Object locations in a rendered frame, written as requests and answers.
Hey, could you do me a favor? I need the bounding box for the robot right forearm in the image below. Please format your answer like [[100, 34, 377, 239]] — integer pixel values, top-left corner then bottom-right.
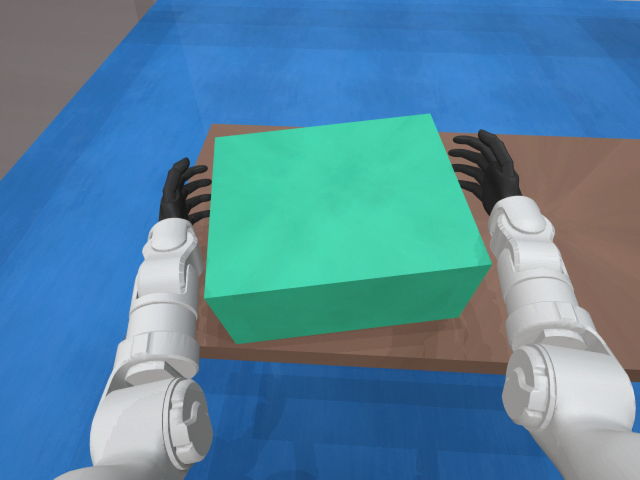
[[488, 196, 636, 427]]

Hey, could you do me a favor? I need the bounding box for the right robot upper arm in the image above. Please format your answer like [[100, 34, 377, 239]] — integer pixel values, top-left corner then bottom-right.
[[502, 343, 640, 480]]

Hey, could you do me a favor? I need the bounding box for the robot left forearm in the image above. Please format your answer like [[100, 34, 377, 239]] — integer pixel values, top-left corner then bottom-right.
[[90, 218, 204, 466]]

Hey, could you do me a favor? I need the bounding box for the robot right hand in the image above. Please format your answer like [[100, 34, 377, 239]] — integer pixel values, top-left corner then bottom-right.
[[448, 129, 522, 216]]

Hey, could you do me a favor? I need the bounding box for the carton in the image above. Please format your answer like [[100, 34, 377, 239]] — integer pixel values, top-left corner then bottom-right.
[[204, 114, 492, 344]]

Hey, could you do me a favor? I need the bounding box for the left robot upper arm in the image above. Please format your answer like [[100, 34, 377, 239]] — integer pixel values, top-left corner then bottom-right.
[[53, 377, 213, 480]]

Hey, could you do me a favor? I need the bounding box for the table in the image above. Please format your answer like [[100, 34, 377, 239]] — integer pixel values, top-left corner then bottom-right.
[[124, 124, 640, 382]]

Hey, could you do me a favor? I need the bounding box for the robot left hand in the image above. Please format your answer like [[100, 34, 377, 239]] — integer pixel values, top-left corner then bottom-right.
[[159, 157, 212, 225]]

